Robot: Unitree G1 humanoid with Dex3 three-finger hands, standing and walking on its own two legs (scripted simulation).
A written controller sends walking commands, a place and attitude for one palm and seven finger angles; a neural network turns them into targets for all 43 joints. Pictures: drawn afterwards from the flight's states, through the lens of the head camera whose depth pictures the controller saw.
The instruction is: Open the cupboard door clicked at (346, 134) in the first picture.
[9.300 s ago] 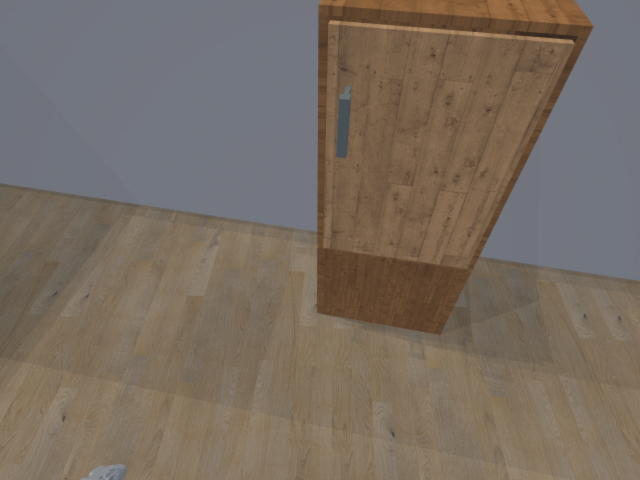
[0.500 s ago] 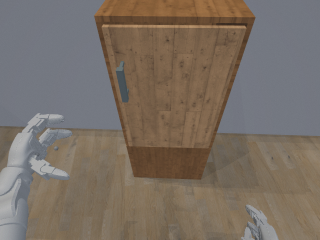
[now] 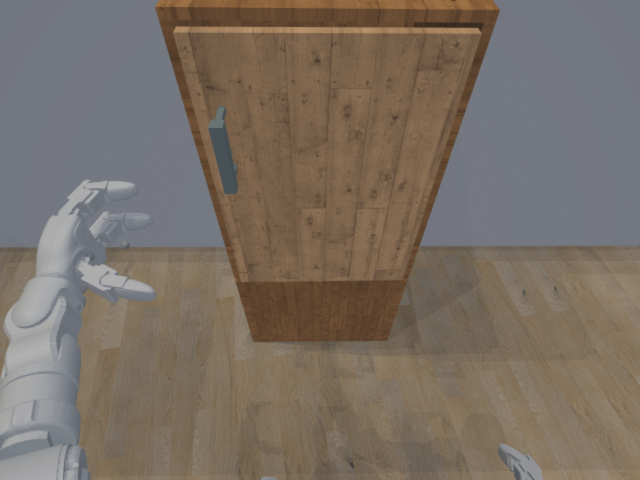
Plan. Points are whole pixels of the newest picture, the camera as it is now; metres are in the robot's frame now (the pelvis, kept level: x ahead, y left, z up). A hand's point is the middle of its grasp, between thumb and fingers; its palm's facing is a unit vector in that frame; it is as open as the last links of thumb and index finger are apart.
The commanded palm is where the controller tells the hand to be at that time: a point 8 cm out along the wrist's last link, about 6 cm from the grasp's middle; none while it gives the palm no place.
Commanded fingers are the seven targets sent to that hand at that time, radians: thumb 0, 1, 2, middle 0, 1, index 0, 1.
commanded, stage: move the hooked fingers beside the handle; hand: left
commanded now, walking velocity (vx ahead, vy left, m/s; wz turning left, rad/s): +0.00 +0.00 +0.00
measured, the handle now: (226, 151) +0.57 +0.17 +0.08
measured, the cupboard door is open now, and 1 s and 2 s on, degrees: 1 1 1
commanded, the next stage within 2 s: slide the fingers in behind the handle in 1.84 s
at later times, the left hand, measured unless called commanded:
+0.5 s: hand (152, 205) +0.44 +0.25 +0.09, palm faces +0.05 -1.00 +0.02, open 14.0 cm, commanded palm +0.42 +0.30 +0.09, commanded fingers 0.00 -0.50 0.30 -0.30 -1.20 -0.30 -1.20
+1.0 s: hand (173, 174) +0.50 +0.23 +0.09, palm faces +0.06 -1.00 +0.01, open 14.0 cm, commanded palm +0.48 +0.28 +0.09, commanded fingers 0.00 -0.50 0.30 -0.30 -1.20 -0.30 -1.20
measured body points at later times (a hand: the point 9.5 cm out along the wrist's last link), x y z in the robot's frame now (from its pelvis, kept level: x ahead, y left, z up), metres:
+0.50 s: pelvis +0.01 +0.02 -0.01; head +0.07 +0.03 +0.44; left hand +0.43 +0.30 +0.09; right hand +0.08 -0.25 -0.11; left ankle +0.04 +0.10 -0.71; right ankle -0.02 -0.08 -0.71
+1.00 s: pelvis +0.01 +0.01 -0.02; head +0.10 +0.03 +0.42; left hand +0.49 +0.29 +0.10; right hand +0.01 -0.26 -0.13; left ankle +0.04 +0.10 -0.71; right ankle -0.02 -0.08 -0.71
